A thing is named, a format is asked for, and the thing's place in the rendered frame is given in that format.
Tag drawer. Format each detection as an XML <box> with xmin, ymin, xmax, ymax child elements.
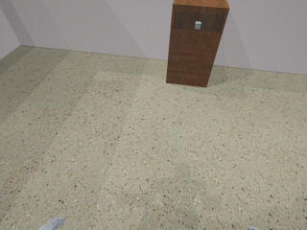
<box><xmin>174</xmin><ymin>11</ymin><xmax>224</xmax><ymax>34</ymax></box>

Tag cabinet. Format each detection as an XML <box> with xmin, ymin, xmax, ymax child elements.
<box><xmin>166</xmin><ymin>0</ymin><xmax>229</xmax><ymax>88</ymax></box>

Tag robot left hand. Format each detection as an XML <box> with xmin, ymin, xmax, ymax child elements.
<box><xmin>38</xmin><ymin>217</ymin><xmax>65</xmax><ymax>230</ymax></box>

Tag handle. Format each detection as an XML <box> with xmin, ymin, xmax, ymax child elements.
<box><xmin>195</xmin><ymin>21</ymin><xmax>201</xmax><ymax>30</ymax></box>

